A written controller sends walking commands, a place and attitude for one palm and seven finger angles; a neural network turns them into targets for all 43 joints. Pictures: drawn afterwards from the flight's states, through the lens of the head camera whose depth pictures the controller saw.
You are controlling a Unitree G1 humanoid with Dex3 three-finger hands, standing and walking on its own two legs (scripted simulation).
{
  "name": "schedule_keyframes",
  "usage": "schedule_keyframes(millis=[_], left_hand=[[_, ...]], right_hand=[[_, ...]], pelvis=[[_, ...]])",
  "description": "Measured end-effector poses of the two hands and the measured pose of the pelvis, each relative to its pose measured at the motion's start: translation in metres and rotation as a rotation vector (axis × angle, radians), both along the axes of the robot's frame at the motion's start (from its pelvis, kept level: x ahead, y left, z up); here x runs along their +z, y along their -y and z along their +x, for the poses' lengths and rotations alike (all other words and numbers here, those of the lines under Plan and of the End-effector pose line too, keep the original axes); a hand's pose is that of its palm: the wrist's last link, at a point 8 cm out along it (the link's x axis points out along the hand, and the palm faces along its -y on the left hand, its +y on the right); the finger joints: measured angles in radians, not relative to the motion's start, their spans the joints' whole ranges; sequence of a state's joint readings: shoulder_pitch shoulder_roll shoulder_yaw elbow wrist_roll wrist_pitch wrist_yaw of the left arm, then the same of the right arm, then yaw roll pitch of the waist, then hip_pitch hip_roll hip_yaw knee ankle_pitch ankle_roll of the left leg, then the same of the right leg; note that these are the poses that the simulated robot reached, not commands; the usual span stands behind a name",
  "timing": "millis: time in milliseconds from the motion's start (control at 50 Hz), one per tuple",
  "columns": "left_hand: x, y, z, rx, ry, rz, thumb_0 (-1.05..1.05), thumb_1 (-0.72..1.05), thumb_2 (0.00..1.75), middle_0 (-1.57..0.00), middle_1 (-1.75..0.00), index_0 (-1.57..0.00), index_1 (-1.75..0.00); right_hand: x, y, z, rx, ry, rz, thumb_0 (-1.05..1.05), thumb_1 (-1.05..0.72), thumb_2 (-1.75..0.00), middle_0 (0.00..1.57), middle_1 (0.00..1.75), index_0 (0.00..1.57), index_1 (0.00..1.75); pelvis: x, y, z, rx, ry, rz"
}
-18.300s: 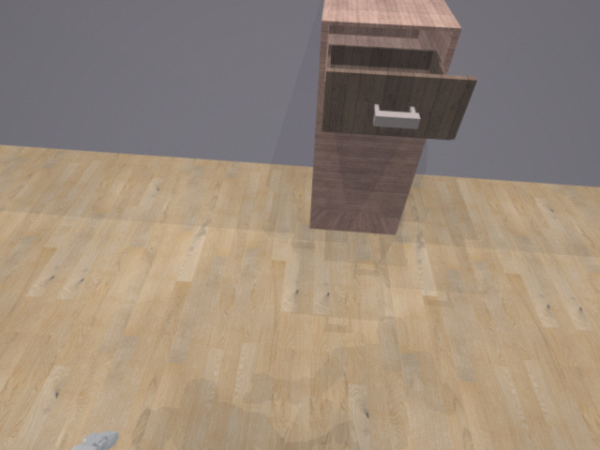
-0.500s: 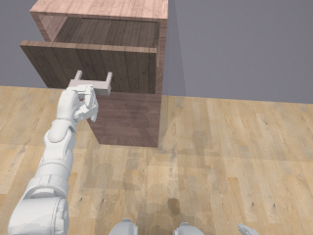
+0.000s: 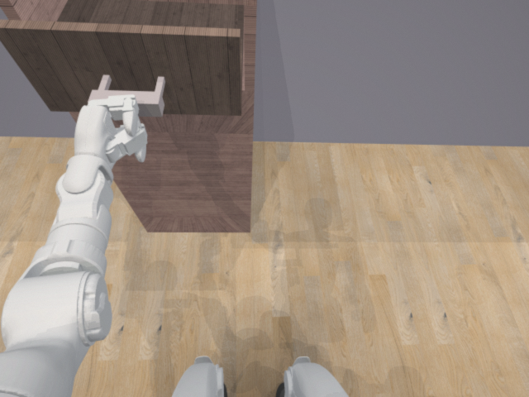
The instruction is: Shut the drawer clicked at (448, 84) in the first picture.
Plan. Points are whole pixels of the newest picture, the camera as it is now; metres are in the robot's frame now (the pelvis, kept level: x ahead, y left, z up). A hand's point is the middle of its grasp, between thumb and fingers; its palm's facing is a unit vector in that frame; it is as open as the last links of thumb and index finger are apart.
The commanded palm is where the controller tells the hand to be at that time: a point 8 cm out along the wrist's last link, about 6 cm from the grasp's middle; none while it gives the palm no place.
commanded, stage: push the drawer shut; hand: left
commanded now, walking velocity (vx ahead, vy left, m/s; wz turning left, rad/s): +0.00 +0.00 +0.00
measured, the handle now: (130, 92) +0.57 +0.19 +0.09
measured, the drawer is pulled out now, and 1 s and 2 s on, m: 0.08 0.00 0.00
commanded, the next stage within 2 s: pull the fist back off the drawer in 0.92 s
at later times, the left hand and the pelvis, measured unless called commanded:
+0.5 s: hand (149, 105) +0.54 +0.16 +0.08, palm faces -0.02 -1.00 -0.05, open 3.3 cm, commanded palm +0.54 +0.19 +0.09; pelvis +0.00 +0.00 -0.01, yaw -1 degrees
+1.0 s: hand (145, 96) +0.57 +0.16 +0.08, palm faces -0.02 -1.00 -0.05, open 3.1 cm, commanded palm +0.60 +0.18 +0.09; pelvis -0.01 +0.01 -0.02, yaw -1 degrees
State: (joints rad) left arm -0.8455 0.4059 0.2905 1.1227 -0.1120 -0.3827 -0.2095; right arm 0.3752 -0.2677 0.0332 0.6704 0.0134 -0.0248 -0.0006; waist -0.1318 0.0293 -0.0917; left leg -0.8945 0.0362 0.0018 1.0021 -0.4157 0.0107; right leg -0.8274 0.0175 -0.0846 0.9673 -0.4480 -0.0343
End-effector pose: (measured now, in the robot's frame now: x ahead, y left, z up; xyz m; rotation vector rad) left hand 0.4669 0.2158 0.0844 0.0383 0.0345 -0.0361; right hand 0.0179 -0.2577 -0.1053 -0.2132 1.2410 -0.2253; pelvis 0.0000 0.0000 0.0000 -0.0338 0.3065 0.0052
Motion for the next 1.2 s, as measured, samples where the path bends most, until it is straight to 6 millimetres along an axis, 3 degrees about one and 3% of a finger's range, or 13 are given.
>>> schedule_keyframes(millis=[700,900,1200], left_hand=[[0.005,0.006,0.076,0.017,-0.018,0.008,0.04,0.86,0.98,-1.4,-1.6,-1.4,-1.6],[0.004,-0.002,0.078,0.016,-0.027,0.017,0.02,0.75,1.0,-1.4,-1.6,-1.4,-1.6],[0.004,-0.005,0.079,0.009,-0.034,0.015,0.02,0.73,1.0,-1.4,-1.6,-1.4,-1.6]], right_hand=[[0.003,-0.012,-0.053,-0.061,-0.196,-0.016,0.0,-0.9,-0.9,0.21,0.3,0.2,0.3],[0.003,-0.016,-0.064,-0.053,-0.223,-0.029,0.0,-0.9,-0.9,0.21,0.3,0.21,0.3],[0.005,-0.02,-0.083,-0.05,-0.211,-0.06,0.0,-0.9,-0.9,0.21,0.3,0.21,0.3]], pelvis=[[-0.01,-0.007,0.006,-0.007,-0.104,-0.027],[-0.015,-0.009,0.0,0.007,-0.119,-0.042],[-0.021,-0.015,-0.015,0.006,-0.133,-0.053]])
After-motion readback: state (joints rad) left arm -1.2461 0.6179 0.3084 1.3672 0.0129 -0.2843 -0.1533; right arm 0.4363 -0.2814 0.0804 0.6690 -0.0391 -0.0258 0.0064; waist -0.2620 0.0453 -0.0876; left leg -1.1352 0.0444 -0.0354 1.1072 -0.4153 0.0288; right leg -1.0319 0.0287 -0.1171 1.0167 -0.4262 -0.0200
